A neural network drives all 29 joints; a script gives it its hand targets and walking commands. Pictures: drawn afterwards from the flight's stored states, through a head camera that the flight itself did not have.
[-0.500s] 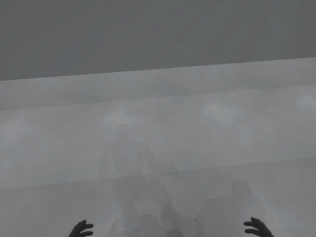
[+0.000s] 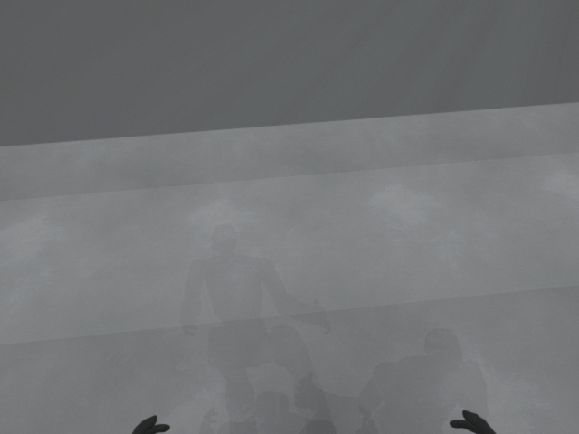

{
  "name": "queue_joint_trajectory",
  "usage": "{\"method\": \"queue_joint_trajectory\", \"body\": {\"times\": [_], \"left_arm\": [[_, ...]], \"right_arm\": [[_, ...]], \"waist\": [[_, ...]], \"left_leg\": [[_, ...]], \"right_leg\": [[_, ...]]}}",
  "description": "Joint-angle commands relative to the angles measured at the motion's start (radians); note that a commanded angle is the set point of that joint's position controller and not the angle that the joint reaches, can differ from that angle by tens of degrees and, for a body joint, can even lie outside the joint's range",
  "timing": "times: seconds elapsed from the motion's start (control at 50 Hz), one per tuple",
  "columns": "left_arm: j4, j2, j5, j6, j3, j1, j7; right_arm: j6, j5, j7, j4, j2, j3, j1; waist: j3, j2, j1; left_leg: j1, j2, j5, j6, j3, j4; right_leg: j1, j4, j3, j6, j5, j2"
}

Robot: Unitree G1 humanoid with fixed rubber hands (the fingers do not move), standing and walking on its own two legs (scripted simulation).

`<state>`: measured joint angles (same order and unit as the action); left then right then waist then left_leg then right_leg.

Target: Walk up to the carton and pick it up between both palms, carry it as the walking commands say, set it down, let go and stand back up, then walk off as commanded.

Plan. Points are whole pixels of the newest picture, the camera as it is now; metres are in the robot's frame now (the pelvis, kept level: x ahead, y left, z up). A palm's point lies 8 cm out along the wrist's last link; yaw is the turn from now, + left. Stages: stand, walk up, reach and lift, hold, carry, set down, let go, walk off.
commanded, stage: walk up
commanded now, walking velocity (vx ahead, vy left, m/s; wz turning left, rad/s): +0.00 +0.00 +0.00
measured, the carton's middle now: out of the picture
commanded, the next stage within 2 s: none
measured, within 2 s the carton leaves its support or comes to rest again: neither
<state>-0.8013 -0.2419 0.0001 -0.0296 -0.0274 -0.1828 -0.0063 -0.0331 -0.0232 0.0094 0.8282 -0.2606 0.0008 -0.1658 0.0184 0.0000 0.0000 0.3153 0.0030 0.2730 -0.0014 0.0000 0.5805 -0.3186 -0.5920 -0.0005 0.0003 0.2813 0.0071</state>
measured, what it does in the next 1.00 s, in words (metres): steps to the right, turning right: right foot, then left foot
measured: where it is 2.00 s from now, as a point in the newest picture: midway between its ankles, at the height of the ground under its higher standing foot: outside the picture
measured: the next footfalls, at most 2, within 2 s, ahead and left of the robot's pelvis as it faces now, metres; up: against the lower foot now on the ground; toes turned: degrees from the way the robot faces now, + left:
right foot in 0.42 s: +0.06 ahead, -0.24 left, +0.00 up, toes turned -13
left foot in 0.62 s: +0.12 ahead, -0.03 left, +0.00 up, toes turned -13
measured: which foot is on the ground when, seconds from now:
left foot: down 0.00-0.42, up 0.44-0.60, down 0.62-0.98, up 1.00-1.00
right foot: down 0.00-0.16, up 0.18-0.40, down 0.42-0.62, up 0.64-0.96, down 0.98-1.00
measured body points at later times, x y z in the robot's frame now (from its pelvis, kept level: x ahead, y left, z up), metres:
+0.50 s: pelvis +0.00 -0.08 -0.01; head +0.00 -0.09 +0.44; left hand +0.18 +0.20 -0.10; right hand +0.04 -0.43 -0.10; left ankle +0.02 +0.08 -0.70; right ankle +0.02 -0.23 -0.73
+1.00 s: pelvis +0.04 -0.21 -0.01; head +0.07 -0.22 +0.44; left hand +0.34 -0.04 -0.09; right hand -0.07 -0.54 -0.10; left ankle +0.08 -0.03 -0.72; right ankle +0.03 -0.38 -0.73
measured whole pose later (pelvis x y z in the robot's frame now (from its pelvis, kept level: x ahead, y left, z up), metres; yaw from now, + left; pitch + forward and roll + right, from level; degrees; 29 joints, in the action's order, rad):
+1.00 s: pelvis +0.04 -0.21 -0.01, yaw -31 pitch +2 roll +1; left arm -0.73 -0.37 0.00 0.04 -0.14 -0.09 0.16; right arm -0.09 -0.04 0.01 0.88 -0.42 0.10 -0.27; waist 0.02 -0.03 0.00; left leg 0.22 0.22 0.37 -0.04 -0.25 0.63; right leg -0.44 -0.57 -0.03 0.02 0.18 0.08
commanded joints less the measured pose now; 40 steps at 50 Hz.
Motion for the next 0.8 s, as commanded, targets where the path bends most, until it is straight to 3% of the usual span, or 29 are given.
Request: {"method": "queue_joint_trajectory", "body": {"times": [0.0, 0.06, 0.08, 0.1, 0.12, 0.14, 0.16, 0.18, 0.2, 0.26, 0.3, 0.34, 0.36, 0.38, 0.4, 0.42, 0.44, 0.48, 0.52, 0.54, 0.56, 0.58, 0.6, 0.62, 0.64, 0.66, 0.68, 0.72, 0.78], "left_arm": [[-0.001, -0.256, 0.020, -0.036, -0.057, 0.059, 0.000], [-0.023, -0.250, 0.018, -0.038, -0.055, 0.054, 0.002], [-0.024, -0.250, 0.021, -0.037, -0.053, 0.051, 0.001], [0.146, -0.323, 0.095, 0.021, -0.122, 0.065, 0.060], [0.174, -0.288, 0.090, 0.032, -0.112, 0.119, 0.102], [0.193, -0.262, 0.095, 0.041, -0.112, 0.115, 0.119], [0.194, -0.283, 0.104, 0.055, -0.120, 0.096, 0.128], [0.201, -0.299, 0.105, 0.064, -0.131, 0.101, 0.139], [0.212, -0.305, 0.100, 0.069, -0.140, 0.116, 0.154], [0.193, -0.306, 0.082, 0.079, -0.159, 0.051, 0.177], [0.189, -0.292, 0.074, 0.080, -0.165, 0.012, 0.186], [0.173, -0.288, 0.065, 0.074, -0.175, -0.058, 0.184], [0.143, -0.312, 0.072, 0.070, -0.182, -0.090, 0.179], [0.114, -0.361, 0.083, 0.067, -0.195, -0.144, 0.167], [0.117, -0.463, 0.092, 0.063, -0.218, -0.191, 0.154], [0.145, -0.506, 0.096, 0.066, -0.214, -0.113, 0.149], [0.163, -0.505, 0.088, 0.073, -0.223, -0.029, 0.150], [0.197, -0.430, 0.077, 0.077, -0.185, 0.086, 0.152], [0.215, -0.385, 0.071, 0.085, -0.158, 0.106, 0.160], [0.235, -0.371, 0.070, 0.085, -0.150, 0.149, 0.164], [0.249, -0.338, 0.067, 0.084, -0.134, 0.183, 0.166], [0.264, -0.268, 0.059, 0.077, -0.111, 0.174, 0.167], [0.255, -0.211, 0.063, 0.072, -0.101, 0.148, 0.160], [0.231, -0.311, 0.086, 0.072, -0.127, 0.137, 0.153], [0.197, -0.366, 0.085, 0.074, -0.141, 0.086, 0.160], [0.168, -0.376, 0.077, 0.073, -0.144, 0.057, 0.172], [0.150, -0.359, 0.073, 0.072, -0.140, 0.062, 0.181], [0.153, -0.319, 0.056, 0.064, -0.140, 0.065, 0.190], [0.168, -0.295, 0.053, 0.056, -0.124, 0.143, 0.192]], "right_arm": [[-0.036, -0.001, -0.004, -0.005, -0.241, 0.077, 0.055], [-0.040, -0.003, -0.005, 0.009, -0.237, 0.075, 0.055], [-0.039, -0.002, -0.005, 0.008, -0.238, 0.075, 0.065], [-0.053, -0.010, -0.001, 0.000, -0.405, 0.175, -0.040], [-0.053, -0.022, 0.012, 0.024, -0.431, 0.188, -0.114], [-0.058, -0.029, 0.023, 0.009, -0.449, 0.204, -0.126], [-0.063, -0.027, 0.027, -0.013, -0.448, 0.209, -0.095], [-0.067, -0.028, 0.031, -0.036, -0.437, 0.210, -0.075], [-0.073, -0.030, 0.036, -0.035, -0.426, 0.203, -0.069], [-0.077, -0.039, 0.033, -0.035, -0.432, 0.205, -0.008], [-0.074, -0.044, 0.019, -0.036, -0.439, 0.206, 0.035], [-0.065, -0.039, 0.012, -0.027, -0.441, 0.204, 0.059], [-0.057, -0.045, 0.007, -0.020, -0.408, 0.194, 0.071], [-0.050, -0.041, 0.007, -0.026, -0.372, 0.178, 0.073], [-0.046, -0.030, 0.007, -0.067, -0.329, 0.154, 0.117], [-0.044, -0.018, 0.007, -0.081, -0.341, 0.132, 0.117], [-0.055, -0.010, 0.005, -0.065, -0.375, 0.134, 0.102], [-0.068, -0.010, 0.002, -0.020, -0.367, 0.131, 0.031], [-0.071, -0.009, 0.012, 0.023, -0.358, 0.133, -0.061], [-0.074, -0.011, 0.018, 0.050, -0.360, 0.142, -0.129], [-0.075, -0.016, 0.028, 0.078, -0.374, 0.155, -0.213], [-0.076, -0.031, 0.040, 0.074, -0.436, 0.172, -0.288], [-0.071, -0.031, 0.052, 0.056, -0.533, 0.197, -0.278], [-0.078, -0.014, 0.062, -0.007, -0.520, 0.187, -0.115], [-0.088, -0.006, 0.058, -0.022, -0.505, 0.172, -0.021], [-0.100, -0.004, 0.049, -0.024, -0.465, 0.159, 0.025], [-0.102, -0.012, 0.047, -0.022, -0.440, 0.159, 0.024], [-0.097, -0.024, 0.036, -0.015, -0.419, 0.170, -0.025], [-0.094, -0.015, 0.024, -0.001, -0.440, 0.179, -0.115]], "waist": [[-0.085, -0.024, -0.001], [-0.091, -0.031, 0.002], [-0.085, -0.002, -0.003], [-0.050, -0.028, -0.031], [-0.062, 0.052, -0.068], [-0.081, 0.156, -0.073], [-0.108, 0.086, -0.056], [-0.102, 0.034, -0.048], [-0.080, -0.004, -0.047], [-0.044, 0.062, -0.004], [-0.057, 0.123, 0.031], [-0.082, 0.104, 0.083], [-0.093, 0.001, 0.104], [-0.085, -0.105, 0.138], [-0.032, -0.340, 0.180], [0.044, -0.324, 0.132], [0.064, -0.271, 0.098], [0.085, -0.223, 0.037], [0.023, -0.249, 0.008], [-0.001, -0.220, -0.034], [-0.050, -0.177, -0.080], [-0.121, -0.068, -0.125], [-0.214, 0.228, -0.122], [-0.160, 0.055, -0.064], [-0.112, 0.000, 0.002], [-0.088, 0.002, 0.034], [-0.080, 0.000, 0.033], [-0.103, 0.031, 0.004], [-0.102, 0.038, -0.044]], "left_leg": [[-0.093, 0.100, -0.093, 0.066, 0.097, -0.142], [-0.100, 0.102, -0.097, 0.066, 0.103, -0.154], [-0.097, 0.110, -0.097, 0.068, 0.108, -0.166], [-0.331, 0.144, 0.013, 0.111, 0.040, -0.128], [-0.456, 0.222, 0.037, 0.152, 0.098, -0.196], [-0.475, 0.401, -0.037, 0.215, 0.206, -0.292], [-0.433, 0.490, -0.114, 0.266, 0.239, -0.301], [-0.362, 0.500, -0.053, 0.272, 0.233, -0.316], [-0.310, 0.487, -0.009, 0.259, 0.202, -0.315], [-0.204, 0.408, -0.009, 0.193, 0.026, -0.297], [-0.115, 0.349, 0.008, 0.161, -0.086, -0.252], [-0.016, 0.276, 0.105, 0.124, -0.170, -0.141], [0.015, 0.193, 0.156, 0.097, -0.228, 0.001], [0.134, 0.113, 0.223, 0.061, -0.265, 0.189], [0.355, 0.005, 0.380, 0.016, -0.260, 0.385], [0.452, 0.012, 0.364, -0.004, -0.110, 0.459], [0.405, 0.041, 0.326, 0.011, -0.041, 0.455], [0.251, 0.048, 0.262, -0.013, -0.078, 0.275], [0.017, -0.008, 0.197, -0.011, -0.119, 0.107], [-0.162, -0.016, 0.084, 0.004, -0.128, -0.015], [-0.370, -0.023, -0.026, 0.021, -0.142, -0.147], [-0.590, 0.069, 0.018, 0.055, -0.020, -0.297], [-0.597, 0.414, 0.252, 0.120, 0.359, -0.409], [-0.424, 0.565, 0.293, 0.151, 0.375, -0.423], [-0.328, 0.548, 0.257, 0.162, 0.299, -0.406], [-0.284, 0.484, 0.172, 0.177, 0.194, -0.376], [-0.258, 0.414, 0.099, 0.149, 0.074, -0.359], [-0.305, 0.339, -0.048, 0.141, -0.054, -0.332], [-0.412, 0.347, -0.276, 0.161, -0.151, -0.270]], "right_leg": [[0.078, 0.148, -0.089, 0.058, -0.100, 0.100], [0.083, 0.156, -0.090, 0.057, -0.082, 0.097], [0.083, 0.161, -0.087, 0.055, -0.092, 0.100], [-0.216, 0.118, -0.168, 0.120, -0.178, 0.085], [-0.363, 0.038, -0.105, 0.080, -0.175, 0.058], [-0.425, -0.137, -0.044, 0.045, 0.053, 0.060], [-0.425, -0.295, -0.051, 0.023, 0.130, 0.110], [-0.390, -0.357, -0.072, 0.017, 0.135, 0.140], [-0.369, -0.349, -0.085, 0.012, 0.132, 0.162], [-0.255, -0.262, -0.046, 0.019, 0.073, 0.161], [-0.131, -0.182, 0.024, 0.028, 0.051, 0.133], [0.033, -0.028, 0.099, 0.040, -0.006, 0.082], [0.093, 0.065, 0.104, 0.058, -0.003, 0.028], [0.163, 0.116, 0.010, 0.098, 0.065, 0.004], [0.187, 0.323, -0.365, 0.183, 0.356, 0.157], [0.103, 0.485, -0.647, 0.260, 0.594, 0.210], [0.029, 0.526, -0.657, 0.286, 0.666, 0.221], [-0.094, 0.394, -0.489, 0.265, 0.411, 0.150], [-0.221, 0.365, -0.441, 0.243, 0.319, 0.124], [-0.318, 0.330, -0.404, 0.223, 0.256, 0.112], [-0.421, 0.278, -0.348, 0.163, 0.214, 0.075], [-0.544, 0.166, -0.230, 0.042, 0.172, -0.026], [-0.572, -0.216, -0.079, 0.030, 0.110, -0.075], [-0.549, -0.342, -0.106, 0.005, 0.098, 0.053], [-0.485, -0.379, -0.122, 0.002, 0.066, 0.100], [-0.436, -0.384, -0.120, 0.002, -0.001, 0.127], [-0.379, -0.350, -0.095, 0.004, -0.031, 0.118], [-0.335, -0.291, -0.048, -0.002, -0.033, 0.098], [-0.370, -0.183, 0.008, -0.004, -0.047, 0.103]]}}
